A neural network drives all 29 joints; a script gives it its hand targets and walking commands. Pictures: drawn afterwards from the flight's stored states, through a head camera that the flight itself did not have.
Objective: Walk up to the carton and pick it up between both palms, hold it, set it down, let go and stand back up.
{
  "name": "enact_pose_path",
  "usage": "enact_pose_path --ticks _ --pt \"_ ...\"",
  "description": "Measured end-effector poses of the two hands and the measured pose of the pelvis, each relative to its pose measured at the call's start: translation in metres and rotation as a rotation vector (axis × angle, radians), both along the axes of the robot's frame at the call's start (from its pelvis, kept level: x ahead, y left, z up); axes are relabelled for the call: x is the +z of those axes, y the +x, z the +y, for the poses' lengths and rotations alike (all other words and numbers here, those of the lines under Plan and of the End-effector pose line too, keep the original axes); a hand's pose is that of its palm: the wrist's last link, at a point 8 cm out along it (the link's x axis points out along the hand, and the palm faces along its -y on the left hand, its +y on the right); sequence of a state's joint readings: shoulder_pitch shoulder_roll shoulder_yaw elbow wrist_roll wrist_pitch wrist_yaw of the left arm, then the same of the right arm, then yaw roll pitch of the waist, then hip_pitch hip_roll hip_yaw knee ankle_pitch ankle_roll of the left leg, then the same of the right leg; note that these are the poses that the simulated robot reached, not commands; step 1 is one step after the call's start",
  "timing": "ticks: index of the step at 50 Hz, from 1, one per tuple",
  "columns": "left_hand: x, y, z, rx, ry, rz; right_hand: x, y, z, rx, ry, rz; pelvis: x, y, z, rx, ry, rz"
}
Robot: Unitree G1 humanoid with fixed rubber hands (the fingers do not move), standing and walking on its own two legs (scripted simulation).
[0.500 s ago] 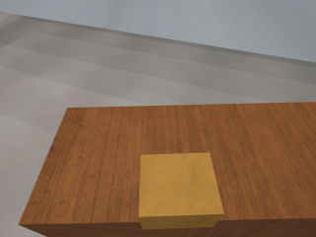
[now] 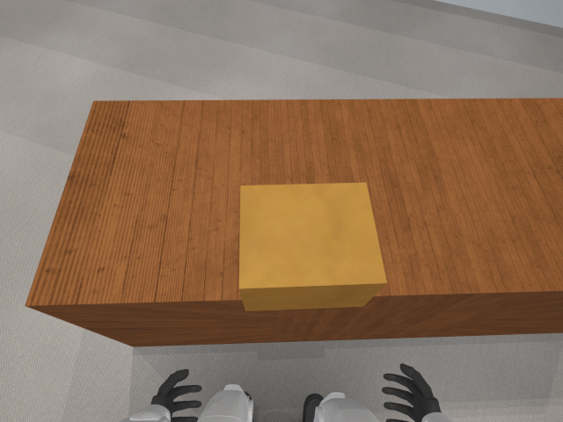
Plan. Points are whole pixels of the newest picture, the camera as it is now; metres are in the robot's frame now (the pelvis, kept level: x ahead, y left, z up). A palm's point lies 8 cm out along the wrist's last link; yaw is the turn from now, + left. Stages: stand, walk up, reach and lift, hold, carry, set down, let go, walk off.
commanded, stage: reach and lift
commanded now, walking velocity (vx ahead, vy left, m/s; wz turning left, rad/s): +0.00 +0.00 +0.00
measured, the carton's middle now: (304, 248) +0.40 +0.00 -0.12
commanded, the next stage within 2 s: none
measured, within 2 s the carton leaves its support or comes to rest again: neither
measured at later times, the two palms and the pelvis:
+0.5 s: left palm out of the picture +0.10 +0.21 -0.09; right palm out of the picture +0.10 -0.18 -0.08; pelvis -0.04 -0.01 +0.00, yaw +1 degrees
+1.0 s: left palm (143, 386) +0.17 +0.21 -0.07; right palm (435, 410) +0.16 -0.18 -0.07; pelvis -0.03 -0.01 +0.00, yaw +1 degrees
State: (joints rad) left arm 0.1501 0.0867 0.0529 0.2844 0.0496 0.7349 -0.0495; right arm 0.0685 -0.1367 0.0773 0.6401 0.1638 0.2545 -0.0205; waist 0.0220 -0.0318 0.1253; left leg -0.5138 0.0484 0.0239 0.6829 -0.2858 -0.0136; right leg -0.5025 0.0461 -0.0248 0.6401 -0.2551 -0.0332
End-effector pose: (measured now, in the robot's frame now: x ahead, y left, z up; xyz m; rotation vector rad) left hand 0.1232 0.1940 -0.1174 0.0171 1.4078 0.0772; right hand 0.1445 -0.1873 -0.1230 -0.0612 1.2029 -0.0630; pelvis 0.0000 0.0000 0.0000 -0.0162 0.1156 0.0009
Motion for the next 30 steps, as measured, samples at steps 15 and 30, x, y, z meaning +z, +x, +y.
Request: enact_pose_path --ticks 15,30 --pt "0.038 0.020 0.027 -0.012 0.106 -0.295 0.029 -0.018 0.009 -0.022 0.072 -0.215 -0.005 -0.034 -0.015 -0.004 0.031 -0.109" --pt "0.028 -0.021 0.029 0.088 0.102 -0.385 0.043 -0.028 0.009 0.003 0.032 -0.303 -0.002 -0.046 -0.008 0.010 0.028 -0.204"
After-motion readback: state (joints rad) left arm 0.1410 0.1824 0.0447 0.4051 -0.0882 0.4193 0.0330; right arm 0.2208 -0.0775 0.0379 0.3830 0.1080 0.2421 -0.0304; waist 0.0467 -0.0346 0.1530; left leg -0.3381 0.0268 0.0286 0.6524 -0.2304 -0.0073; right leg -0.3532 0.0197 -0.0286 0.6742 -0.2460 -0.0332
